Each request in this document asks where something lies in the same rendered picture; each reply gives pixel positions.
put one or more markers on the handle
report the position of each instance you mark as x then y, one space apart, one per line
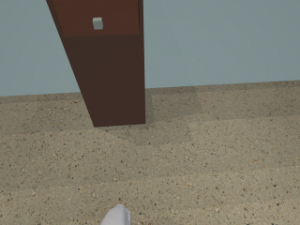
98 23

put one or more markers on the cabinet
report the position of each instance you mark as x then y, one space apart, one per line
109 70

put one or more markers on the robot left thigh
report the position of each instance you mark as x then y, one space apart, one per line
117 216

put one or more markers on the drawer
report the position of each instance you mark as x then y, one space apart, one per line
119 17

